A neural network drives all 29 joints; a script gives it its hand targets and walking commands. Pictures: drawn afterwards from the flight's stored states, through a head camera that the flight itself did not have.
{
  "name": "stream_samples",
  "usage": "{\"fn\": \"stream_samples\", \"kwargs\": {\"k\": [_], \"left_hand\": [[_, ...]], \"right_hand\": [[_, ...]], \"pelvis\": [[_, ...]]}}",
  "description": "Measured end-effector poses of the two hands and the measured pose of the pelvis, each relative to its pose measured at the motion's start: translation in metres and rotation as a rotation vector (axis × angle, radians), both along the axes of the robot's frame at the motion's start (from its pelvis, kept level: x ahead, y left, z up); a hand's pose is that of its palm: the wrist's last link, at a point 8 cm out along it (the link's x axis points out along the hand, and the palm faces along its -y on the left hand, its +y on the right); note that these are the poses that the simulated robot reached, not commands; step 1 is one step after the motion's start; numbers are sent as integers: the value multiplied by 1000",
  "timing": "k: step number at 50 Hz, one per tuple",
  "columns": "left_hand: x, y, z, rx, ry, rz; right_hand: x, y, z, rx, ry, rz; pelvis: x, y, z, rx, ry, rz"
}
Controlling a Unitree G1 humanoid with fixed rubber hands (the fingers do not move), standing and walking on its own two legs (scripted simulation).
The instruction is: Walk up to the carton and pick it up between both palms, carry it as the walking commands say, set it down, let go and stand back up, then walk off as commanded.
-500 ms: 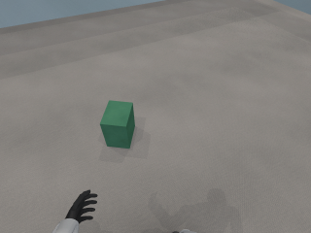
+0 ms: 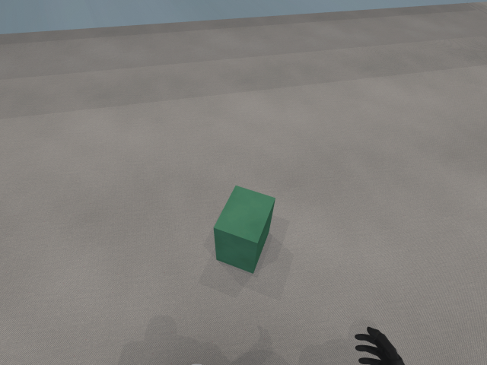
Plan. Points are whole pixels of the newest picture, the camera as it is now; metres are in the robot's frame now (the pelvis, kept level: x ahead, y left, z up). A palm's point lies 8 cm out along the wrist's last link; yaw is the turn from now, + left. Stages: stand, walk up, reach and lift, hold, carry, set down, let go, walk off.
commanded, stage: walk up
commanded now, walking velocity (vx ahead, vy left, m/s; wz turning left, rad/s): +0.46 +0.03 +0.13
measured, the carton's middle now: (244, 230) +0.73 +0.07 -0.62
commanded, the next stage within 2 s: none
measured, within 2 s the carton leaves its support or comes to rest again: neither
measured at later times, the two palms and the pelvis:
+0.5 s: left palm (166, 266) +0.32 +0.20 -0.11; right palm out of the picture +0.11 -0.26 -0.14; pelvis +0.19 -0.03 +0.00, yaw +1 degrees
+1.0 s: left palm (124, 315) +0.22 +0.26 -0.13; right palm (360, 283) +0.33 -0.19 -0.10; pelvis +0.25 +0.04 +0.02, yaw +1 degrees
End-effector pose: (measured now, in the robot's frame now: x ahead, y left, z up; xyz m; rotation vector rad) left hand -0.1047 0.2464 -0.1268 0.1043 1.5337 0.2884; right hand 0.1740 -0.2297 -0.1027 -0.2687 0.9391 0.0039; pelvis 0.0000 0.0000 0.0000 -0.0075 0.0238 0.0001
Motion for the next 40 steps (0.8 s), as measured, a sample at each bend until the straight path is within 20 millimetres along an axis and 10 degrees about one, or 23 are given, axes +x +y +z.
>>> {"fn": "stream_samples", "kwargs": {"k": [10, 15, 22, 25, 31, 40], "left_hand": [[257, 29, 8, -27, -335, -181], [338, 6, 17, -62, -400, -237], [421, -41, 21, -42, -495, -296], [422, -43, 18, 4, -482, -267], [357, -23, 32, 83, -293, -143], [297, -10, 30, 48, -107, -57]], "right_hand": [[-85, -8, 13, -83, 301, -238], [-108, -10, 13, -74, 420, -316], [-90, -24, -20, -5, 528, -365], [-59, -33, -37, 13, 534, -329], [40, -43, -34, 34, 421, -222], [143, -14, -18, 36, 270, -164]], "pelvis": [[80, 17, 25, -23, -20, 8], [114, 10, 28, -23, -30, 8], [169, -18, 10, 24, -38, 4], [187, -29, 3, 21, -35, 15], [212, -30, 19, 44, -31, 23], [237, -7, 26, 39, -35, 7]]}}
